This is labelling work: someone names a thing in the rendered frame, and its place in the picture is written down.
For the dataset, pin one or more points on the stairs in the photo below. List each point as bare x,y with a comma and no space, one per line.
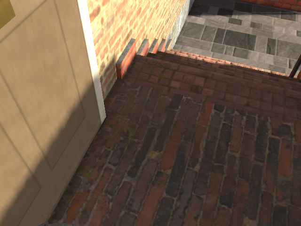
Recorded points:
216,65

